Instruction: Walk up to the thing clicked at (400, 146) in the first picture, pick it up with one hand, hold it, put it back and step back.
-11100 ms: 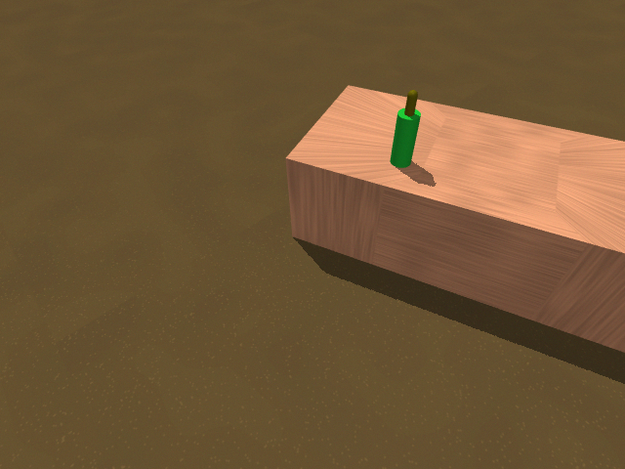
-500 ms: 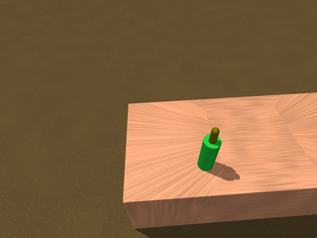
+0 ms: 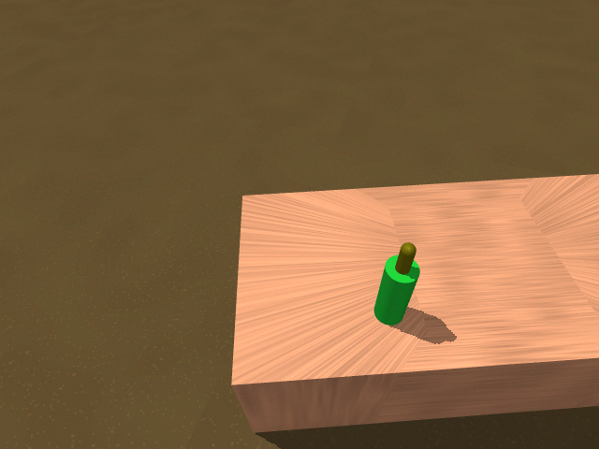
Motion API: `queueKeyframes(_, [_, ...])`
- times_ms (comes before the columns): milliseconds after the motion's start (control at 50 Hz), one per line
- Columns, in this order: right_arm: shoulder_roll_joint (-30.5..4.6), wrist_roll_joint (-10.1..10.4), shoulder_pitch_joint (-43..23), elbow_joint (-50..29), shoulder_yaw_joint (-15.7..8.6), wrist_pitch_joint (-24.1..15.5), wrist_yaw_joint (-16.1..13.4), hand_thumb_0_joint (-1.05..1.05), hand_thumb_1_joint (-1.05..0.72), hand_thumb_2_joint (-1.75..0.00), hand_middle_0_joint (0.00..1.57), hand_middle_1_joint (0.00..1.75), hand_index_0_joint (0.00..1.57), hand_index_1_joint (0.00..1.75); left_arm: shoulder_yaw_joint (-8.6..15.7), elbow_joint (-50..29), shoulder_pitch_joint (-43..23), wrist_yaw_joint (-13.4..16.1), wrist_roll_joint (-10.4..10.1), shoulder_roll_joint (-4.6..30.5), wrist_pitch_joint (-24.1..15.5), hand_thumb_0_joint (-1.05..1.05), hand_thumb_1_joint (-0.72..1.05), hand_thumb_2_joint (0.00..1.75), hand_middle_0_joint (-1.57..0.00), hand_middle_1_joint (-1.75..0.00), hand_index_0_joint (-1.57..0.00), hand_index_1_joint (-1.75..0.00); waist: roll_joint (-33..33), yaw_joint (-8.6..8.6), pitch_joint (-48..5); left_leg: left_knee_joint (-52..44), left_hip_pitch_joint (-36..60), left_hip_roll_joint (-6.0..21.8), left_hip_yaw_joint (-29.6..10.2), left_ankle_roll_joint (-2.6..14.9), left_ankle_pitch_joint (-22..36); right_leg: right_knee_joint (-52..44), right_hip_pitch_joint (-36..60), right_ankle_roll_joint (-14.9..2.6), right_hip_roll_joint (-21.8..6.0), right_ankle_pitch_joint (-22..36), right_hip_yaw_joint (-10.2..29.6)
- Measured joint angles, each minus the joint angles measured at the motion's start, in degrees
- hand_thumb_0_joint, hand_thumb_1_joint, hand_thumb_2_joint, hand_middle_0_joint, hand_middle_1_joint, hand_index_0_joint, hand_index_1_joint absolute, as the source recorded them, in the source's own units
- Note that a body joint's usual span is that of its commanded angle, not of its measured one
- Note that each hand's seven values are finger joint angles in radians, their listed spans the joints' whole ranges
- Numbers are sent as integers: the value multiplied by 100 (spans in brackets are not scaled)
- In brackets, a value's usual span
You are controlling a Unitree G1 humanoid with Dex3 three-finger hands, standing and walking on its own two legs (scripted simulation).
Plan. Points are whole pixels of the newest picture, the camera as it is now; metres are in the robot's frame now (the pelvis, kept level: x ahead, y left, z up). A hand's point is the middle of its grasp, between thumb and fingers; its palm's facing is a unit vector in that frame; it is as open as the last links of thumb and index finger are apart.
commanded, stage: stand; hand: right
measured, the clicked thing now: (397, 282) +0.51 -0.19 -0.23
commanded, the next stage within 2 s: go down in 0.72 s
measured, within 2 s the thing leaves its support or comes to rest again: neither
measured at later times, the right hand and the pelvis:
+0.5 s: hand out of the picture +0.08 -0.25 -0.16, palm faces -0.01 +0.94 -0.34, open 7.4 cm; pelvis +0.01 +0.00 +0.00, yaw +0 degrees
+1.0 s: hand out of the picture +0.13 -0.24 -0.15, palm faces +0.09 +0.95 -0.31, open 9.6 cm; pelvis -0.01 +0.00 -0.01, yaw -2 degrees
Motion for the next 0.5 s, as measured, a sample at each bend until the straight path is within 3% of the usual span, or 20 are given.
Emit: queueKeyframes(500, [7,-1,-11,-33,9,-7,-31,0,-90,-90,21,30,20,30,15,-13,-40,14,-5,-12,14,1,90,89,-20,-30,-20,-30,20,4,-25,-41,96,17,33,-10,-45,-1,64,-11,14,-52,29])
